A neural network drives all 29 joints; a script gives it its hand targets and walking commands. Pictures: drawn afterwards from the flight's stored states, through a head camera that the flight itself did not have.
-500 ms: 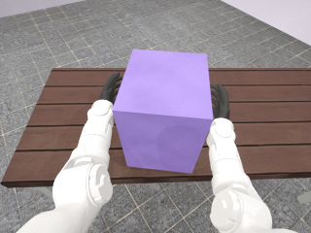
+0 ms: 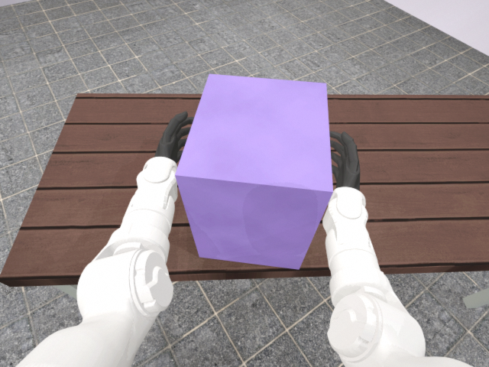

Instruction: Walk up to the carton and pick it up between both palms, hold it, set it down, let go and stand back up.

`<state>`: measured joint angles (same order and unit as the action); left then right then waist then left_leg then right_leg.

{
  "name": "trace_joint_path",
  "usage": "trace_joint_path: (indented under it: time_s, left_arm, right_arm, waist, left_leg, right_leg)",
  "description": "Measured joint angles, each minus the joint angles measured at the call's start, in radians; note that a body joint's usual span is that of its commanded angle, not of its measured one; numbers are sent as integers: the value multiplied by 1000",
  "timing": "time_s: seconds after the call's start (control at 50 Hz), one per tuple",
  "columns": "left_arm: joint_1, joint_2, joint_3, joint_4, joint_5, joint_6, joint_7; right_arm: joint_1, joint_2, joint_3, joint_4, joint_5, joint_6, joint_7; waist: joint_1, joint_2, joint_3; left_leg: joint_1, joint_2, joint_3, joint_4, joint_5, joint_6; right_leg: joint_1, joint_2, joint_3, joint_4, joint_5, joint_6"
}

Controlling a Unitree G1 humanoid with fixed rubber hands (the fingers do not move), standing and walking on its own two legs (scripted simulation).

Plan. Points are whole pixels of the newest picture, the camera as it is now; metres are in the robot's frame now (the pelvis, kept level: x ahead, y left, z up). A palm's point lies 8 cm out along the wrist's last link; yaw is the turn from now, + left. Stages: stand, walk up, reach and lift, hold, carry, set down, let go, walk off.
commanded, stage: set down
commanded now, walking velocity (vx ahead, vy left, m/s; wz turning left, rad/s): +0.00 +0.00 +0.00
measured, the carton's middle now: (257, 178) +0.44 -0.05 +0.00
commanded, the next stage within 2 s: none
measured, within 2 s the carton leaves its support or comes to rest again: rests again in 0.36 s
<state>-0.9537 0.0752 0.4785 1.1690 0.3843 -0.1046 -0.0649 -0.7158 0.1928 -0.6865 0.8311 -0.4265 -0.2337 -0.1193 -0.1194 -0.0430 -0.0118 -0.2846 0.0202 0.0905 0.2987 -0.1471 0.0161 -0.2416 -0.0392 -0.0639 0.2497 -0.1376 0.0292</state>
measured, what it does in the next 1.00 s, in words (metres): stands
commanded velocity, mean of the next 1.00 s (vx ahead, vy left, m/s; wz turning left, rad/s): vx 0.00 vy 0.00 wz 0.00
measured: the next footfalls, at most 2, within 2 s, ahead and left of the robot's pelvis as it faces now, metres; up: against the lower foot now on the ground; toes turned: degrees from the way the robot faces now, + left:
none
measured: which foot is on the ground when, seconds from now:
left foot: down 0.00-1.00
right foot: down 0.00-1.00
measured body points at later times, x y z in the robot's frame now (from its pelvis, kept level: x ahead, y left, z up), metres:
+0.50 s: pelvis +0.00 -0.01 +0.00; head +0.07 +0.01 +0.44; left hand +0.47 +0.09 +0.07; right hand +0.39 -0.20 +0.06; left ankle -0.01 +0.10 -0.75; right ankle -0.02 -0.13 -0.75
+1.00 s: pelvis +0.00 +0.00 +0.00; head +0.09 +0.02 +0.44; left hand +0.48 +0.09 +0.06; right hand +0.39 -0.20 +0.06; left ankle -0.01 +0.10 -0.75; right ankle -0.02 -0.13 -0.75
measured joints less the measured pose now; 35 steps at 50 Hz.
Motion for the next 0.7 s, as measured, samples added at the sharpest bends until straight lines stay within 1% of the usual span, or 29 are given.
trace_joint_path:
  time_s: [0.06,0.26,0.32,0.38,0.52,0.6,0.7]
  left_arm:
    - [0,0,-2,0,4,-2,1]
    - [-17,-7,35,22,28,-18,4]
    - [-11,-12,21,2,29,-12,12]
    - [-21,-19,31,5,32,-14,18]
    - [-26,-18,62,1,48,-31,0]
    - [-21,-18,80,-14,49,-36,-14]
    - [-25,-21,86,-18,60,-37,-15]
  right_arm:
    - [-1,5,-11,-3,-4,-1,3]
    - [-11,7,-49,0,-38,-6,17]
    - [-21,4,-68,13,-51,-9,24]
    - [-24,-3,-65,8,-49,-4,37]
    - [-27,17,-78,-29,-87,1,40]
    - [-29,24,-77,-32,-85,-5,36]
    - [-31,24,-84,-32,-89,-11,37]
  waist:
    - [-1,4,-8]
    - [2,9,-13]
    - [-6,12,-16]
    - [4,13,-10]
    - [9,14,-6]
    - [-4,14,-2]
    - [1,9,-6]
  left_leg:
    - [-12,0,2,2,1,2]
    - [-28,0,7,4,3,4]
    - [-36,0,2,5,5,2]
    - [-38,4,5,6,6,0]
    - [-47,9,4,0,12,-7]
    - [-49,7,-3,0,13,-7]
    - [-57,8,2,1,10,-7]
  right_leg:
    - [-10,-1,1,-2,4,1]
    - [-29,-2,2,2,7,2]
    - [-36,-2,-4,4,7,0]
    - [-39,2,-3,4,8,-3]
    - [-53,6,-6,10,7,-9]
    - [-56,4,-15,17,1,-10]
    - [-65,4,-11,19,0,-10]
